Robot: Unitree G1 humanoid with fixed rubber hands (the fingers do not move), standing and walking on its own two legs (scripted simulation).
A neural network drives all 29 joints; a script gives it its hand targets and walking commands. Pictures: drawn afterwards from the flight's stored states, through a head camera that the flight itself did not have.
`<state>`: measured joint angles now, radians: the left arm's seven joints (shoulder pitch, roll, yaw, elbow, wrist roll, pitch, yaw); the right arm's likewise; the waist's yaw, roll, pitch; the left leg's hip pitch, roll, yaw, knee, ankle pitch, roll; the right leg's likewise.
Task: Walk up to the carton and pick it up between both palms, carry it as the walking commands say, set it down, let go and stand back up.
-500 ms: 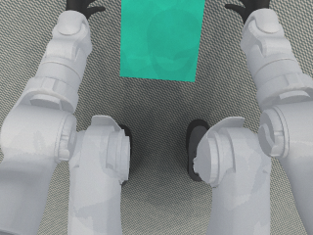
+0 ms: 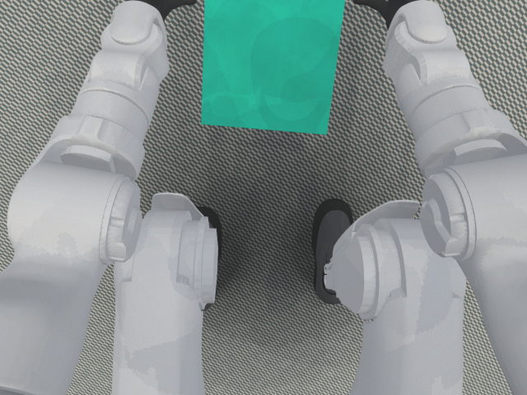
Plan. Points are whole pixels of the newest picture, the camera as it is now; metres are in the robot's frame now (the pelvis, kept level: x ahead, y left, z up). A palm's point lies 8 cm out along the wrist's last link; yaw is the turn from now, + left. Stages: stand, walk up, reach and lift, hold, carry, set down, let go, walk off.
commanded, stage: reach and lift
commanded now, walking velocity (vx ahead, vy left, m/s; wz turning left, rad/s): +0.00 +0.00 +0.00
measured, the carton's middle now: (271, 33) +0.52 +0.00 -0.28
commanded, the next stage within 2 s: none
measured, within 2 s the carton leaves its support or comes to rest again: leaves its support in 1.08 s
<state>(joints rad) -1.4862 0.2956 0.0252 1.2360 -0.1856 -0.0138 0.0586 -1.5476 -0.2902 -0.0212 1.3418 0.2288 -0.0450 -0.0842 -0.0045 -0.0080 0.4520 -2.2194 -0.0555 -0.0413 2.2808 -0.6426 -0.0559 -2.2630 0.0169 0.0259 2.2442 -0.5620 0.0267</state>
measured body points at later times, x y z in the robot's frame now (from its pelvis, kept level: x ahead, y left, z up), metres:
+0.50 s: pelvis +0.01 +0.00 -0.01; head +0.37 +0.01 +0.25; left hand +0.55 +0.13 -0.20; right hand +0.55 -0.14 -0.20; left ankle +0.10 +0.13 -0.32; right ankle +0.12 -0.12 -0.32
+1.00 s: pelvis +0.01 +0.00 -0.01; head +0.37 +0.01 +0.25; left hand +0.54 +0.13 -0.20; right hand +0.55 -0.13 -0.19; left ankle +0.10 +0.13 -0.32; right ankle +0.12 -0.13 -0.32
